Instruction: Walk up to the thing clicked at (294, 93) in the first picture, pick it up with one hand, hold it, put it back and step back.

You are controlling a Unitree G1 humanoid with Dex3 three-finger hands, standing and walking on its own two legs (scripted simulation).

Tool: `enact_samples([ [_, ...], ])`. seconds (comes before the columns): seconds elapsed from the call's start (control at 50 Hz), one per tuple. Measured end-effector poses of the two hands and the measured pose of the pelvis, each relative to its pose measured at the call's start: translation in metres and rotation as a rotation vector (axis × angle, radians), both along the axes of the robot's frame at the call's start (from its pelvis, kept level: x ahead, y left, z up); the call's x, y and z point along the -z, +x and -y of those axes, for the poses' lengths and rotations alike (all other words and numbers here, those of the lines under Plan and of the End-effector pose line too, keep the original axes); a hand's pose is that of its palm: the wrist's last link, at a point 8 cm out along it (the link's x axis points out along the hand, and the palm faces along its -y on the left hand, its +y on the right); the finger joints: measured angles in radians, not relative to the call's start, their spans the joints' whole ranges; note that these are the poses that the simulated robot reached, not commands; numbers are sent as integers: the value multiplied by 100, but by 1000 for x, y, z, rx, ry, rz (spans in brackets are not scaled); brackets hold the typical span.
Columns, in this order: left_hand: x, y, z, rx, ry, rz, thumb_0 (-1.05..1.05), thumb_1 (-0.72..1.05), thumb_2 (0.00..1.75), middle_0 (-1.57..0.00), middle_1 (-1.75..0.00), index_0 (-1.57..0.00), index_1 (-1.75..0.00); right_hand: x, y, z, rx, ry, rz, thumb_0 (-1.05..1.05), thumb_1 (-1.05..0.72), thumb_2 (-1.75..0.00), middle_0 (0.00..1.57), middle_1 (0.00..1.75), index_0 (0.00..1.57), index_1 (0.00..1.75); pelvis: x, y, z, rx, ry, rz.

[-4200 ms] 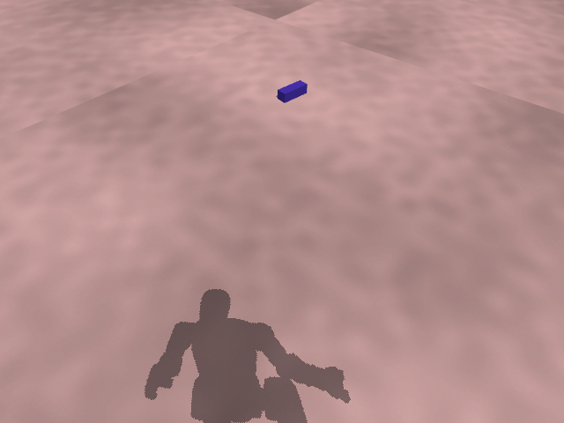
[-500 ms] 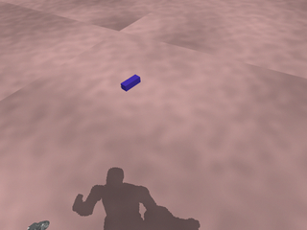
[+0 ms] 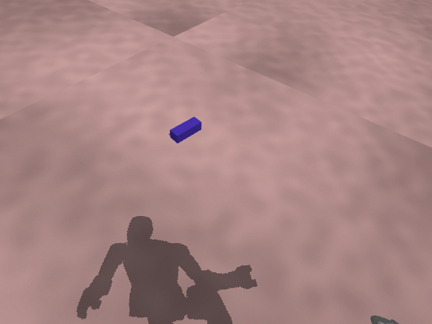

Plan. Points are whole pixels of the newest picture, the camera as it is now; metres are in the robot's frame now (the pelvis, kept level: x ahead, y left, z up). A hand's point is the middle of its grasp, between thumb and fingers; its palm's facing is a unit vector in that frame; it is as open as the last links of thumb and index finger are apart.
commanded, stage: walk up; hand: left
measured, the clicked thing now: (186, 129) +1.37 +0.20 -0.72
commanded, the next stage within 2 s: none
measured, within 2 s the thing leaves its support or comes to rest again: neither
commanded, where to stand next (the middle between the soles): +1.01 +0.00 m, yaw -1 degrees
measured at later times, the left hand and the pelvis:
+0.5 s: hand (134, 213) +0.39 +0.21 -0.11, palm faces -0.05 -0.92 -0.38, open 7.4 cm; pelvis +0.25 -0.04 +0.00, yaw -1 degrees
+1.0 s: hand (117, 190) +0.49 +0.29 -0.15, palm faces -0.03 -0.94 -0.35, open 7.4 cm; pelvis +0.47 +0.01 +0.01, yaw +0 degrees
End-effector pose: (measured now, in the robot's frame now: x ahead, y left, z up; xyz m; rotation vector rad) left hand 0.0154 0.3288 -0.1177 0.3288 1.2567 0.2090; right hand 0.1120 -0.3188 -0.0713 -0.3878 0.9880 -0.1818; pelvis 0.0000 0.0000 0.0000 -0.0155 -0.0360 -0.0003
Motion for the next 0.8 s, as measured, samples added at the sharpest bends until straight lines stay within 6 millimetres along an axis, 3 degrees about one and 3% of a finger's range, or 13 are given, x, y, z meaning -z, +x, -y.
enact_samples([
  [0.1,-14,86,3,63,-31,65,1,91,90,-20,-30,-20,-30,-10,14,-9,52,8,-40,1,-90,-90,21,30,20,30,-15,50,-5,20,19,5],
  [0.2,-27,166,11,113,-38,108,1,91,90,-20,-30,-20,-30,-4,23,-5,103,25,-110,1,-90,-90,21,30,20,30,-20,100,-2,32,33,12],
  [0.32,-36,267,33,158,-22,160,1,90,90,-20,-30,-20,-30,20,49,13,155,58,-196,1,-90,-90,21,30,20,30,-12,165,13,37,51,9],
  [0.42,-36,343,59,169,18,242,1,90,90,-20,-30,-20,-30,50,96,36,169,69,-240,1,-90,-90,21,30,20,30,5,222,35,30,30,9],
  [0.48,-45,364,70,146,17,277,1,90,90,-20,-30,-20,-30,50,137,39,137,82,-237,1,-91,-90,21,30,20,30,-1,245,42,22,34,19],
  [0.58,-55,372,74,110,23,234,1,90,90,-20,-30,-21,-30,36,210,41,80,98,-177,1,-91,-90,20,30,20,30,-15,284,46,20,22,15],
  [0.7,-52,376,57,52,30,152,1,90,90,-20,-30,-21,-30,21,283,42,33,75,-163,1,-91,-90,20,30,20,30,-20,335,42,6,4,5],
  [0.8,-36,385,32,-6,27,82,1,90,90,-20,-30,-21,-30,14,351,29,-9,42,-154,1,-91,-90,20,30,20,30,-14,382,28,-8,-16,4],
])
